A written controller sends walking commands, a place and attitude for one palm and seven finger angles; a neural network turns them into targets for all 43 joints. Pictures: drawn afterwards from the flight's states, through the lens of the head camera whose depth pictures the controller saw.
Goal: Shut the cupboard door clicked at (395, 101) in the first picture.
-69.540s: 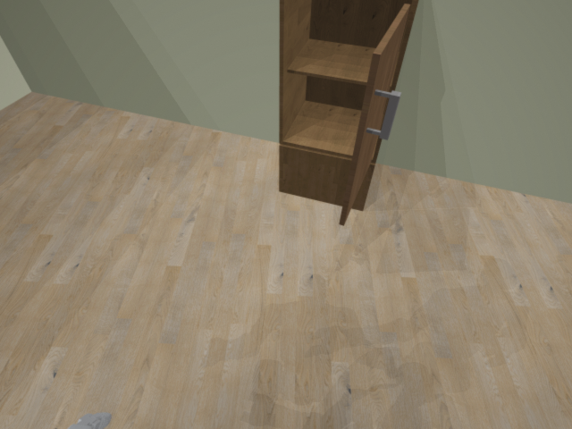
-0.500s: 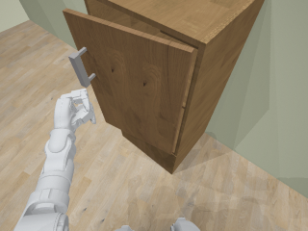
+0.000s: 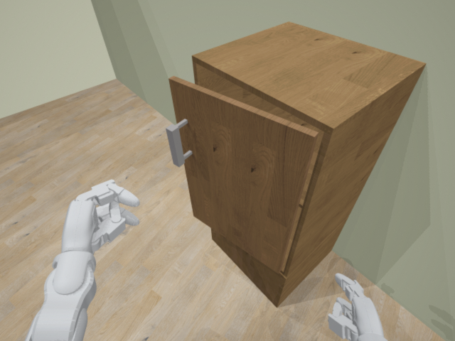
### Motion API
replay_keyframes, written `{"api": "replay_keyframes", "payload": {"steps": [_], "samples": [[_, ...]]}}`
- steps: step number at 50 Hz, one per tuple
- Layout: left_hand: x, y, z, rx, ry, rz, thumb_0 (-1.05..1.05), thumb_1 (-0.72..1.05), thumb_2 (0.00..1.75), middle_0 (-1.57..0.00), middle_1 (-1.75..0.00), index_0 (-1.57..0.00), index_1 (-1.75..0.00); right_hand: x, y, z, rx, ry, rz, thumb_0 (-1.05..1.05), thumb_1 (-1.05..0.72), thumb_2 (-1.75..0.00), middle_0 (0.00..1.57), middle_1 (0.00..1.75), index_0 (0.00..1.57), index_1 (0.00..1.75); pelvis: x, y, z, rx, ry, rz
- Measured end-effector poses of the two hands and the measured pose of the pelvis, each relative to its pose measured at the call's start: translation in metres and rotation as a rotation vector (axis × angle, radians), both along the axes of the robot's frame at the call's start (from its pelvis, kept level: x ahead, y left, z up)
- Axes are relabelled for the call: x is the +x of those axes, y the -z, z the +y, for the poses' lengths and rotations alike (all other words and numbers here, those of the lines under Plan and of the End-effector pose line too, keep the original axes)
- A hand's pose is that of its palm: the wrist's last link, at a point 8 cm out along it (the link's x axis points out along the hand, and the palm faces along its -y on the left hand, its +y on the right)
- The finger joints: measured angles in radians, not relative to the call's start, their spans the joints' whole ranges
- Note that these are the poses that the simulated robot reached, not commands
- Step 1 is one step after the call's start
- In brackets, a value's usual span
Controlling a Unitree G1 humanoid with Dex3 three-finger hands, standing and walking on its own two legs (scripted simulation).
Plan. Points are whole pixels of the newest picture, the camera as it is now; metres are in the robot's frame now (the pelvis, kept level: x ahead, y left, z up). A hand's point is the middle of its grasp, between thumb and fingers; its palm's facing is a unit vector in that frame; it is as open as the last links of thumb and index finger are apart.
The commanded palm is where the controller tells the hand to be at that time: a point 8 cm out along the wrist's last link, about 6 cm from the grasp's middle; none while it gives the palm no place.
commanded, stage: draw the hand back to the body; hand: left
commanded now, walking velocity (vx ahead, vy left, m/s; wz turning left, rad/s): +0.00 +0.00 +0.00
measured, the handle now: (181, 142) +0.62 +0.19 -0.02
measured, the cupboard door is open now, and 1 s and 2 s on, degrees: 11 11 11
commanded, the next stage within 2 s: step back with the hand held close in 0.78 s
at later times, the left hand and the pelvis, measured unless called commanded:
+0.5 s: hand (29, 246) +0.18 +0.27 +0.17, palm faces +0.49 -0.76 -0.43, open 6.8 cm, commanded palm +0.15 +0.30 +0.18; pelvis +0.01 +0.00 +0.01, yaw +0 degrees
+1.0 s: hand (33, 246) +0.18 +0.27 +0.17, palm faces +0.47 -0.78 -0.42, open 7.4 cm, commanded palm +0.13 +0.30 +0.18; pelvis -0.01 +0.00 +0.01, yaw +0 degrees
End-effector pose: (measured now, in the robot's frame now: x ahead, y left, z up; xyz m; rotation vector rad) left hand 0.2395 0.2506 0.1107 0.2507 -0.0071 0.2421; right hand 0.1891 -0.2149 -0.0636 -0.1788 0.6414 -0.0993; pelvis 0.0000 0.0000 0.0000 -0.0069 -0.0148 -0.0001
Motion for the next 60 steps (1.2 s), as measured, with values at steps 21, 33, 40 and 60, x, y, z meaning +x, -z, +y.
{"api": "replay_keyframes", "payload": {"steps": [21, 33, 40, 60], "samples": [[-0.088, -0.071, 0.049, 0.237, -0.213, -0.099, 0.01, 0.9, 0.9, -0.42, -0.53, -0.42, -0.53, -0.016, 0.016, -0.005, 0.013, -0.018, 0.064, 0.02, -0.91, -0.9, 0.2, 0.3, 0.21, 0.3, 0.009, -0.007, -0.001, -0.002, 0.0, -0.043], [-0.101, -0.067, 0.046, 0.216, -0.232, -0.118, 0.01, 0.9, 0.9, -0.23, -0.33, -0.23, -0.33, -0.023, 0.012, -0.012, -0.002, -0.009, 0.029, 0.02, -0.91, -0.9, 0.2, 0.3, 0.21, 0.3, -0.003, -0.006, -0.004, 0.004, 0.0, -0.056], [-0.1, -0.07, 0.041, 0.222, -0.204, -0.134, 0.01, 0.89, 0.9, -0.22, -0.31, -0.22, -0.31, -0.025, 0.008, -0.011, 0.004, -0.003, 0.004, 0.02, -0.91, -0.9, 0.2, 0.3, 0.21, 0.3, -0.005, -0.007, -0.006, 0.002, 0.007, -0.064], [-0.087, -0.07, 0.059, 0.321, -0.121, -0.11, 0.01, 0.89, 0.9, -0.21, -0.3, -0.21, -0.3, -0.052, 0.014, -0.024, -0.043, 0.116, 0.121, 0.02, -0.91, -0.9, 0.2, 0.3, 0.21, 0.3, -0.015, -0.004, 0.015, -0.002, 0.026, 0.024]]}}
